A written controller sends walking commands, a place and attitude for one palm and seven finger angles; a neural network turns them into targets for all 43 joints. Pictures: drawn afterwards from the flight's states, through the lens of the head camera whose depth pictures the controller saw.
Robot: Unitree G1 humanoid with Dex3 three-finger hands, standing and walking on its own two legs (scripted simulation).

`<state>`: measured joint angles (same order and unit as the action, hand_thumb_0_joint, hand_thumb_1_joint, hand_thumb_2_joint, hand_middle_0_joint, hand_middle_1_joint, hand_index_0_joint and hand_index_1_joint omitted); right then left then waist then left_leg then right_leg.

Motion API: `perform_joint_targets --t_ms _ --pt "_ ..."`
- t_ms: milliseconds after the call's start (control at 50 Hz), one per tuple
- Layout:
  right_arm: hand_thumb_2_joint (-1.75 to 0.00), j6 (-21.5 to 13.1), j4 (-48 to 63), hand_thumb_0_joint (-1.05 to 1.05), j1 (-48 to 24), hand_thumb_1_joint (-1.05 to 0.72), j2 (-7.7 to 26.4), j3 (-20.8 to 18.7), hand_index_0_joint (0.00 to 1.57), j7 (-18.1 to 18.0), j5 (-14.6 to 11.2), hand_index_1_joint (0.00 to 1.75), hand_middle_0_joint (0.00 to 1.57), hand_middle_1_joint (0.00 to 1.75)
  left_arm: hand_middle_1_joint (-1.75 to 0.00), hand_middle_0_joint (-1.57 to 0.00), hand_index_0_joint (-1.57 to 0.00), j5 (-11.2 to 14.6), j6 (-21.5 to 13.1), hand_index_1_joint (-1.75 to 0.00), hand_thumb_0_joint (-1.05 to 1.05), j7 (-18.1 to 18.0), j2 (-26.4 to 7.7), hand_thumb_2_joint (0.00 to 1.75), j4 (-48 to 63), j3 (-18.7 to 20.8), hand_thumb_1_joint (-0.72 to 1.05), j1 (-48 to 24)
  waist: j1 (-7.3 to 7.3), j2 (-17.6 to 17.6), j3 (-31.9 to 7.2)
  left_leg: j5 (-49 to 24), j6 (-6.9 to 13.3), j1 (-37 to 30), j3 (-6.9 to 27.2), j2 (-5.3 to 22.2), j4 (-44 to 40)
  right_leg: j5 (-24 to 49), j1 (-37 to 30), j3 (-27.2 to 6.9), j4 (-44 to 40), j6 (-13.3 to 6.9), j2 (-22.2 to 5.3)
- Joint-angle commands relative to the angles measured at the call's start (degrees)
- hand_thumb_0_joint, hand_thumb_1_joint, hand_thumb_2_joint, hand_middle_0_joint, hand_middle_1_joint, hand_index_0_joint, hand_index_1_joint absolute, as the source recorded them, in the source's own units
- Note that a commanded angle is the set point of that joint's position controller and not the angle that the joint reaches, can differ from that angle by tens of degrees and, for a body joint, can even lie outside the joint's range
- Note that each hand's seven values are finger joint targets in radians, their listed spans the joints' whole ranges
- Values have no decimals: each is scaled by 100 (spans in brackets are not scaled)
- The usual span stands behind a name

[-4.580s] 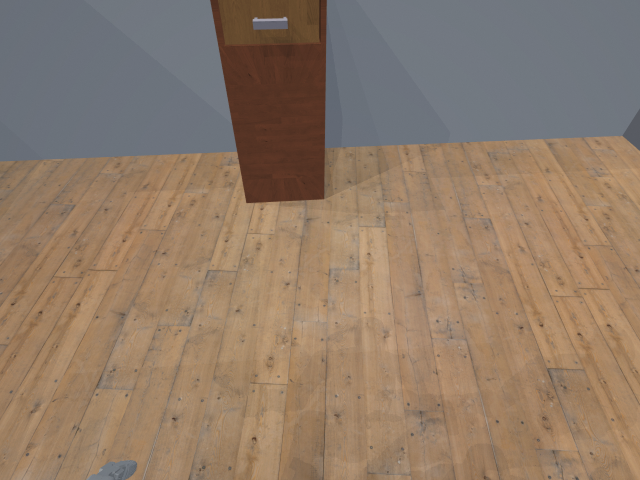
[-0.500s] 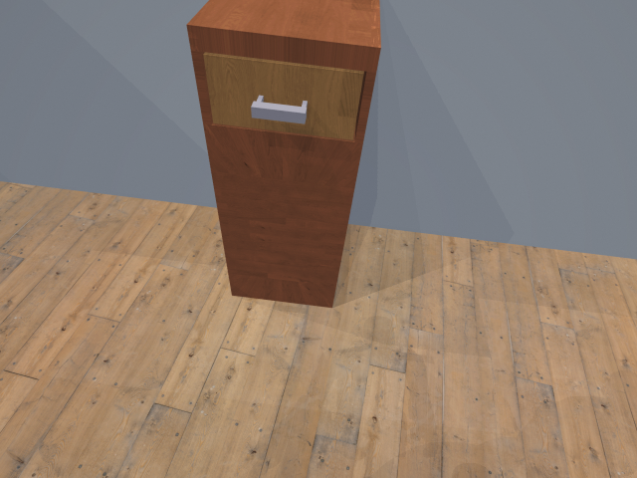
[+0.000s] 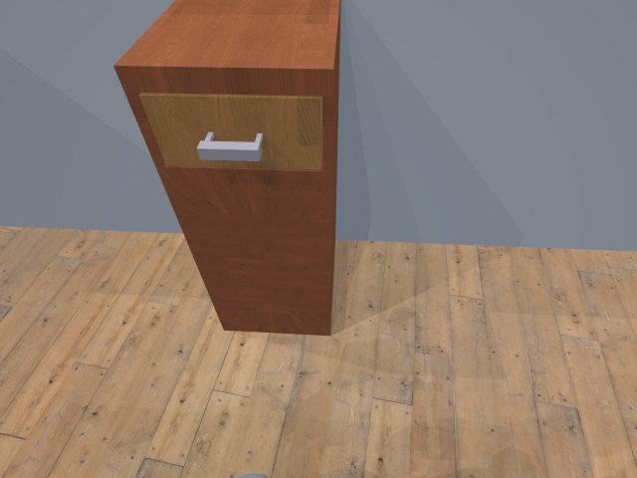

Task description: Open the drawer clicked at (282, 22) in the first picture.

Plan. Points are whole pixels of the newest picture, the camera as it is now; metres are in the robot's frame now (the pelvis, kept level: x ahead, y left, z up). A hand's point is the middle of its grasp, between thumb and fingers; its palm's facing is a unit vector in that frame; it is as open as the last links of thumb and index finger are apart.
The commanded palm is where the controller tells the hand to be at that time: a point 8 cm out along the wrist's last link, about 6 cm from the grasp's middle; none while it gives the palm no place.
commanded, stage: take the last steps up to it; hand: left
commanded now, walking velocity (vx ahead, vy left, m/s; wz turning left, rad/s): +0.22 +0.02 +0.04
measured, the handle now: (232, 144) +0.67 +0.20 +0.05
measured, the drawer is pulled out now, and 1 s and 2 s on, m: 0.00 0.00 0.00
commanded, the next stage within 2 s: come to a stop and stand still in 0.20 s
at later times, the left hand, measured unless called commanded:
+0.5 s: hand out of the picture +0.13 +0.21 -0.18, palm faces +0.05 -0.98 -0.17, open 7.4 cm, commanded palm none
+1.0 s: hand (211, 454) +0.19 +0.17 -0.14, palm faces +0.06 -0.96 -0.26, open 7.3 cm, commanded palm none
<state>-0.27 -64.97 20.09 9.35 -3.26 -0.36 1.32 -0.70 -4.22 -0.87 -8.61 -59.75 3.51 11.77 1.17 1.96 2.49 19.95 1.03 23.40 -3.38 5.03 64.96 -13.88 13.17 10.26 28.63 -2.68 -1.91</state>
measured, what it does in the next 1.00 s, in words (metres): walks ahead: left foot, then right foot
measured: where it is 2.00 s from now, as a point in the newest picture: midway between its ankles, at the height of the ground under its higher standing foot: outside the picture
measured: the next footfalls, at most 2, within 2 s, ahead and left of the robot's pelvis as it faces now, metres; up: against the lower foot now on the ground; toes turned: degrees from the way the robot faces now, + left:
left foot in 0.28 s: +0.20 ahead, +0.14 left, +0.00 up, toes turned +8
right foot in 0.66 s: +0.19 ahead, -0.10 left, +0.00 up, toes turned -7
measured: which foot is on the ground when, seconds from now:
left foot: up 0.00-0.26, down 0.28-0.68, up 0.70-1.00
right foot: down 0.00-0.28, up 0.30-0.64, down 0.66-1.00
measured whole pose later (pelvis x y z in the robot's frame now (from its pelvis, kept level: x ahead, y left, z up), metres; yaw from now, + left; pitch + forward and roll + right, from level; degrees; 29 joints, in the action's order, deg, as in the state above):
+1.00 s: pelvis +0.11 -0.01 +0.01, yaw +0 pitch +0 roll +3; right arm 4.3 -60.5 10.6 12.7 -3.8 -0.8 0.9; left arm -1.0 -0.1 -1.6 -8.0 -56.7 2.1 9.4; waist -0.9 1.9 4.3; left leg 24.4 -3.0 19.1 0.6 0.6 54.8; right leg -10.5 15.2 6.4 25.8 -3.5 -3.1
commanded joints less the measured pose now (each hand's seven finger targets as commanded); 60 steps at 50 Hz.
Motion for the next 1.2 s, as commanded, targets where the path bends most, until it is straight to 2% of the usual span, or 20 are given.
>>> perform_joint_targets --t_ms 0,160,220,240,260,280,360,420,540,620,640,660,680,760,900,1040,1100,1140,1160,1180 --pt "-90 -47 365 0 127 -90 -50 -26 20 72 14 30 20 30 -30 -20 -20 -90 -14 -30 0 -47 -528 90 -45 -2 90 665 0 -653 300 -371 -170 434 24 266 -667 522 186 -1134 -1910 -529 -1473" --pt "-90 -186 771 0 -737 -90 126 16 20 146 -16 30 20 30 -30 -20 -20 -81 25 -30 0 -10 -839 90 -193 38 90 908 -194 -879 231 -634 -145 -141 -259 36 -2783 930 -306 -982 -1461 -569 -1410" --pt "-90 -270 529 0 -46 -90 397 -11 20 89 7 30 20 30 -30 -20 -20 -39 129 -30 0 5 -696 90 -216 12 90 894 133 -158 42 -1054 -104 -1749 -334 -100 -3761 311 365 -617 -370 -257 -931" --pt "-90 -307 446 0 395 -90 791 -94 20 29 48 30 20 30 -30 -20 -20 -17 149 -30 0 33 -462 90 -160 -31 90 1020 265 722 -226 -1107 194 -2418 694 654 -4197 -228 968 -323 755 -19 -447" --pt "-90 -279 405 0 813 -90 1281 -201 20 -21 65 30 20 30 -30 -20 -20 7 138 -30 0 58 -224 90 -40 -78 90 1035 361 1820 -459 -1352 768 -2779 2124 1798 -4889 -1906 1689 41 2253 190 62" --pt "-90 -203 426 0 764 -90 1241 -164 20 -56 35 30 20 30 -30 -20 -20 -42 139 -30 0 35 -343 90 81 -59 90 802 334 1201 -312 -1177 1074 -2403 2293 1964 -5085 -2153 1843 -461 3029 105 -28" --pt "-90 -222 687 0 -696 -90 510 144 20 -200 -12 30 20 30 -30 -20 -20 14 326 -30 0 -38 -89 90 -273 -161 90 1008 -223 491 64 -3554 759 -970 798 1331 -4986 -1193 732 -954 2357 364 -497" --pt "-90 -165 640 0 -725 -90 697 59 20 -262 -43 30 20 30 -30 -20 -20 30 457 -30 0 -88 -196 90 -296 -155 90 1088 -186 293 -478 -4918 774 -1647 473 1304 -4579 -960 462 -782 1498 450 -333" --pt "-90 47 662 0 -782 -90 1014 -166 20 -268 -8 30 20 30 -30 -20 -20 -51 649 -30 0 -85 -442 90 124 -8 90 729 -128 709 -385 -4527 864 -1556 524 1449 -4404 -878 590 -719 1466 347 -189" --pt "-90 118 713 0 -962 -90 904 -184 20 -198 -23 30 20 30 -30 -20 -20 -57 572 -30 0 -86 -553 90 194 34 90 872 -318 438 -367 -2959 374 -1069 229 924 -3802 728 -205 -746 -76 318 -239" --pt "-90 133 732 0 -846 -90 660 -166 20 -165 -65 30 20 30 -30 -20 -20 -103 512 -30 0 -114 -834 90 241 57 90 789 -249 -474 -461 -1854 43 -839 -121 380 -3199 1950 -377 -1427 -516 172 -744" --pt "-90 155 807 0 -732 -90 333 -94 20 -116 -101 30 20 30 -30 -20 -20 -113 453 -30 0 -136 -1205 90 271 84 90 635 -158 -1477 -474 180 -196 -368 -433 -242 -2613 3270 -505 -2253 -732 -252 -1677" --pt "-90 225 845 0 -799 -90 368 -107 20 -114 -106 30 20 30 -30 -20 -20 -79 437 -30 0 -126 -1284 90 315 70 90 678 -297 -1333 -537 1246 -198 -420 -47 -352 -1815 3694 -261 -2247 -903 -715 -2072" --pt "-90 340 629 0 -701 -90 458 -113 20 -97 -70 30 20 30 -30 -20 -20 -52 431 -30 0 -178 -1038 90 458 46 90 36 -130 -893 -258 753 -242 18 490 -314 -466 3037 -212 -1926 -905 -794 -1644" --pt "-90 347 746 0 -860 -90 617 -121 20 -41 -44 30 20 30 -30 -20 -20 -51 399 -30 0 -190 -1134 90 406 138 90 400 -410 -990 -466 474 -438 313 553 -320 -794 2687 -1063 -1978 -1018 -727 -1716" --pt "-90 280 795 0 -718 -90 557 -60 20 32 -54 30 20 30 -30 -20 -20 -133 453 -30 0 -111 -1287 90 437 194 90 250 -405 -1226 -383 524 -276 -471 249 -374 -2195 -320 -392 -2175 -1703 -617 -1489" --pt "-90 209 684 0 -364 -90 457 -15 20 22 -46 30 20 30 -30 -20 -20 -124 468 -30 0 -78 -1262 90 346 173 90 149 -257 -1313 -401 380 -214 -1150 3 -479 -3069 -1113 -11 -2031 -1906 -428 -1246" --pt "-90 142 413 0 319 -90 389 35 20 -10 -41 30 20 30 -30 -20 -20 -75 507 -30 0 -67 -1211 90 291 142 90 -97 76 -1253 -420 -216 -134 -2106 -170 -572 -4081 -1643 616 -1703 -1842 -87 -969" --pt "-90 92 330 0 540 -90 452 44 20 -43 -34 30 20 30 -30 -20 -20 -46 518 -30 0 -52 -1043 90 265 92 90 -71 145 -842 -411 -192 -92 -2454 4 -464 -4555 -1784 919 -1545 -1517 77 -730" --pt "-90 54 347 0 531 -90 710 8 20 -75 22 30 20 30 -30 -20 -20 7 541 -30 0 -16 -802 90 262 20 90 4 130 137 -134 823 112 -2168 977 182 -5194 -1884 1365 -1203 -711 250 -296"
